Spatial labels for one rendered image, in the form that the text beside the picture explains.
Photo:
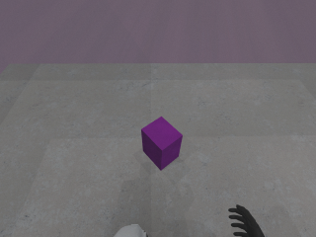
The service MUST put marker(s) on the robot left thigh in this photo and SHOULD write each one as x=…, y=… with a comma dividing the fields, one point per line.
x=131, y=231

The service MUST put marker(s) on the right robot hand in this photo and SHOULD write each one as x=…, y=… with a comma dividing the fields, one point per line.
x=250, y=225

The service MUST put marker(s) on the carton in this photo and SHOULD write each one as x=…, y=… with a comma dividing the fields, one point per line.
x=161, y=142

